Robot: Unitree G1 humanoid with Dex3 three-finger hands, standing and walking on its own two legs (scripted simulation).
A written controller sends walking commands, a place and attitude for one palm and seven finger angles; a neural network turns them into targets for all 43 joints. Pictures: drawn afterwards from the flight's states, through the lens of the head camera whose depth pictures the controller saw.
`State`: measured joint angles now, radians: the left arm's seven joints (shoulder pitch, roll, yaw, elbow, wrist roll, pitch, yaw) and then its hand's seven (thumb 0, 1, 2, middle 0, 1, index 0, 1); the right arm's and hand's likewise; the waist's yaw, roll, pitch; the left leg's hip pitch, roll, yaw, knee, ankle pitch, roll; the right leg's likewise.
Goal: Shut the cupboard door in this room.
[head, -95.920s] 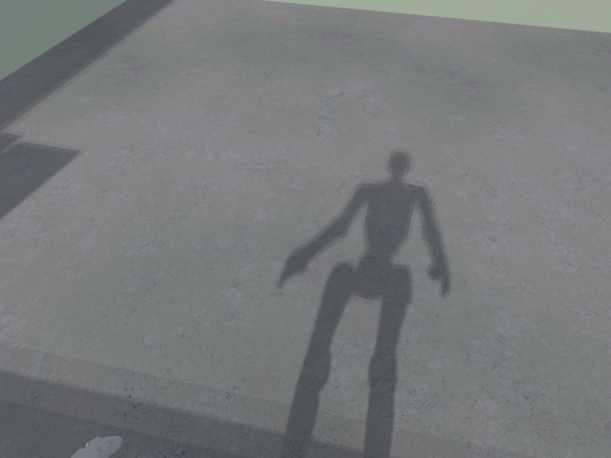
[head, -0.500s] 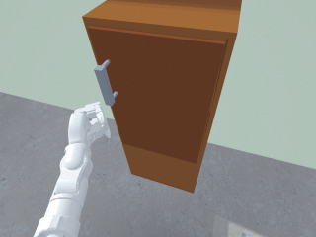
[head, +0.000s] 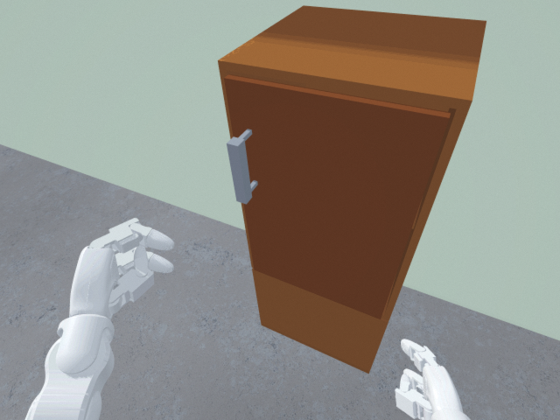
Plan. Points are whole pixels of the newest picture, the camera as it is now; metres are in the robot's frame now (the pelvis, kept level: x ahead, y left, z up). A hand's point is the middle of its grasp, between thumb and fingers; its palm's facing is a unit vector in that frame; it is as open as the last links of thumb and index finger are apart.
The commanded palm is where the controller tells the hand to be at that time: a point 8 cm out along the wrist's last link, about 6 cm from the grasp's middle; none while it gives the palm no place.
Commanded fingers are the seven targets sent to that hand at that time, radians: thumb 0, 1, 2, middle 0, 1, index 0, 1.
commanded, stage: draw the hand back to the body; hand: left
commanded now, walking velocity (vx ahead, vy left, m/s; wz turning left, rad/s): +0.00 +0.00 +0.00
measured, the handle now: (245, 166) +0.58 +0.14 +0.06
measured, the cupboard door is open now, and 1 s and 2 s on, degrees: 0 0 0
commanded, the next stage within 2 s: step back with the hand held close in 0.72 s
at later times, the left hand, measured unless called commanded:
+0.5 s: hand (45, 304) +0.19 +0.28 +0.16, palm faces +0.47 -0.79 -0.40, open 7.0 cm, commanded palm +0.14 +0.31 +0.17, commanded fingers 0.00 0.90 0.90 -0.20 -0.30 -0.20 -0.30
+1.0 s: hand (50, 298) +0.19 +0.28 +0.16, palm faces +0.45 -0.78 -0.43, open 7.4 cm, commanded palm +0.14 +0.31 +0.17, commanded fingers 0.00 0.90 0.90 -0.20 -0.30 -0.20 -0.30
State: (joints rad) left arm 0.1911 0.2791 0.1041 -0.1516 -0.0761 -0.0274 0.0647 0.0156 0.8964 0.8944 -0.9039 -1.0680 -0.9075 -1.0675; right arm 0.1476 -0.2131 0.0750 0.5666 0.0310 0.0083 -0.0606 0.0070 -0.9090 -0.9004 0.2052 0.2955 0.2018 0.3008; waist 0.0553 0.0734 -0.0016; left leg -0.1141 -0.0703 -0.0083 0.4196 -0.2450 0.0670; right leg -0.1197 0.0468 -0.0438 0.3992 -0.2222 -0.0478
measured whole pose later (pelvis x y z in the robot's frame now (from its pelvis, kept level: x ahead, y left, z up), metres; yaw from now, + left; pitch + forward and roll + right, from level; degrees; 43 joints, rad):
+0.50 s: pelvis +0.00 +0.01 +0.00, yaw +0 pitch -4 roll -1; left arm 0.47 0.34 0.34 -0.37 -0.08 -0.06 0.10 0.01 0.89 0.89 -0.27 -0.38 -0.28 -0.38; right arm 0.20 -0.25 0.01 0.62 0.03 -0.05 -0.06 0.01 -0.91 -0.90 0.20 0.30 0.20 0.30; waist 0.07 0.09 -0.01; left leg -0.10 -0.08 -0.01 0.42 -0.25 0.08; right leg -0.10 0.04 -0.05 0.39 -0.22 -0.03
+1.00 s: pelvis +0.00 +0.01 +0.00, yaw +0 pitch +0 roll -2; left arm 0.49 0.36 0.38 -0.38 -0.08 -0.14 0.11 0.01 0.89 0.89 -0.21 -0.31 -0.21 -0.31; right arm 0.20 -0.25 0.01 0.61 0.03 -0.03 -0.06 0.01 -0.91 -0.90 0.21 0.30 0.20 0.30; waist 0.03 0.09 -0.04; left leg -0.22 -0.06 -0.02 0.51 -0.28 0.07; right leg -0.19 0.06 -0.06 0.41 -0.22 -0.04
